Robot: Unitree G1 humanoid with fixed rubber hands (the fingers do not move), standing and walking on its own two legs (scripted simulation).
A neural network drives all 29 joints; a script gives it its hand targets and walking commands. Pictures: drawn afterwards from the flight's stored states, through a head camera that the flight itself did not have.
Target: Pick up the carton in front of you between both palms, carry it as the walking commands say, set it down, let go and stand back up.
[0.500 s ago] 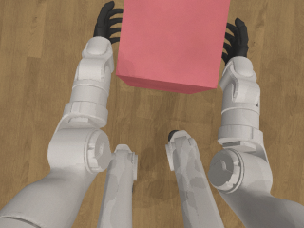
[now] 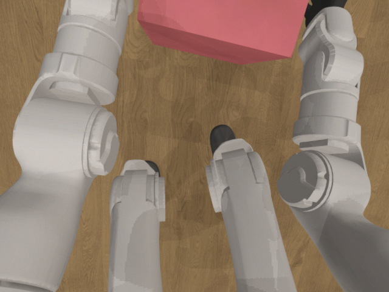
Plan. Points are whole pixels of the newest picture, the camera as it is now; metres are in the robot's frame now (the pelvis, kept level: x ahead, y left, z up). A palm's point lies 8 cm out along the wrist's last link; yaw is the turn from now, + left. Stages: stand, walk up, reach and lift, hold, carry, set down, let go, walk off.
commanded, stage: set down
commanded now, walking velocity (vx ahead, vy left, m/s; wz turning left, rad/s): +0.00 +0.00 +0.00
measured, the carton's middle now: out of the picture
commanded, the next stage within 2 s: none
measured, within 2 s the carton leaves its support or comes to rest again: rests again in 0.64 s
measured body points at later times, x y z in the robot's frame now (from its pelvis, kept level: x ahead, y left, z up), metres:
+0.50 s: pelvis +0.00 +0.01 -0.03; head +0.39 -0.01 +0.19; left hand +0.61 +0.01 -0.23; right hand +0.49 -0.27 -0.21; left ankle +0.07 +0.11 -0.40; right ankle +0.13 -0.14 -0.40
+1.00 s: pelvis +0.00 +0.01 -0.04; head +0.39 -0.01 +0.17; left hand +0.60 +0.00 -0.24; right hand +0.49 -0.29 -0.23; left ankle +0.07 +0.11 -0.40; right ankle +0.13 -0.14 -0.40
